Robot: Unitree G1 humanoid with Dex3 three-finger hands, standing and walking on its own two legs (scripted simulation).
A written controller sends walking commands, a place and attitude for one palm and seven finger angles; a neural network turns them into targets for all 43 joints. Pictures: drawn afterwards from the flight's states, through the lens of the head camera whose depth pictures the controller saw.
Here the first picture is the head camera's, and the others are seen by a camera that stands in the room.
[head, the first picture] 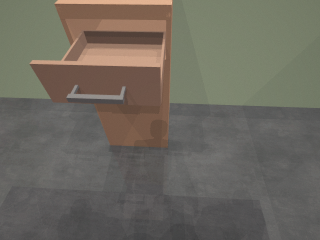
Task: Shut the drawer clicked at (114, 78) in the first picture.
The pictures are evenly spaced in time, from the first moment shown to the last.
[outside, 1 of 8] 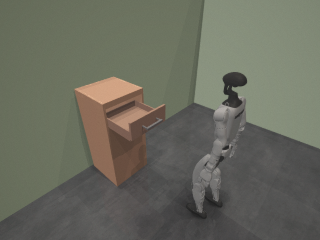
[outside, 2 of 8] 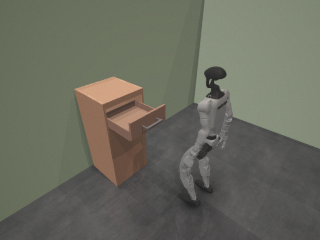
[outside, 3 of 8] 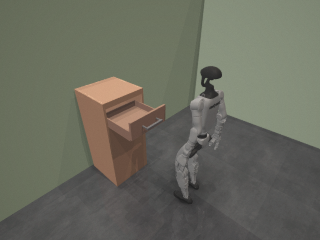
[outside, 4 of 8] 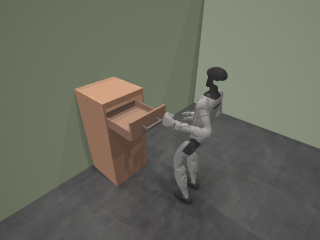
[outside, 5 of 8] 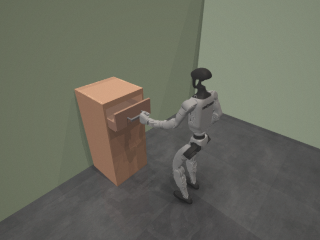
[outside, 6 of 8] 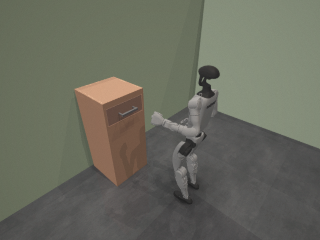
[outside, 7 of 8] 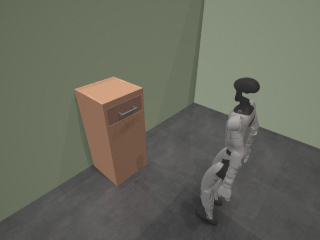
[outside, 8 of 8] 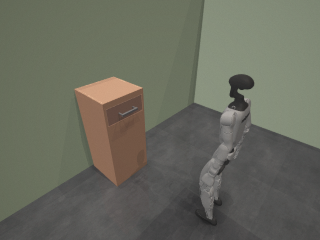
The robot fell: no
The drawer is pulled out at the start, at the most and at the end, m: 0.30 0.30 0.00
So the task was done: yes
